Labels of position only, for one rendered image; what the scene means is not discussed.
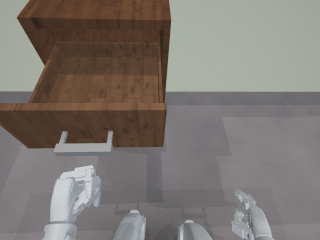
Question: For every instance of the robot left hand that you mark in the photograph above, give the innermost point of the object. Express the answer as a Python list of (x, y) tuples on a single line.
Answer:
[(82, 183)]

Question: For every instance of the cabinet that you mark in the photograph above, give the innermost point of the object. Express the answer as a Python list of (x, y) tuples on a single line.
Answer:
[(46, 22)]

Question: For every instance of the handle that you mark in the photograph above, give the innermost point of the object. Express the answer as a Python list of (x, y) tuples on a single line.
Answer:
[(84, 149)]

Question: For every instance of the robot left forearm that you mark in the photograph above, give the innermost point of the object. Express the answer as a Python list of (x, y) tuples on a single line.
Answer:
[(60, 230)]

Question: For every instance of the robot shin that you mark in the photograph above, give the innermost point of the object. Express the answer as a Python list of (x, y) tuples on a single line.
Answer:
[(189, 221), (134, 211)]

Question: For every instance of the drawer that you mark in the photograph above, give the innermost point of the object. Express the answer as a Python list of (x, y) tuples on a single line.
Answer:
[(89, 89)]

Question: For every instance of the robot left shin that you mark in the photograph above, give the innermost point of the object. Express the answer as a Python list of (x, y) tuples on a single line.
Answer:
[(134, 211)]

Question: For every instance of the robot right hand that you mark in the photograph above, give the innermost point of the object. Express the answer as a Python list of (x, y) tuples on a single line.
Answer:
[(254, 222)]

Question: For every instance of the robot right shin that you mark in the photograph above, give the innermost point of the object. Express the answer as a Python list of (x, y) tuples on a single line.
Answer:
[(189, 221)]

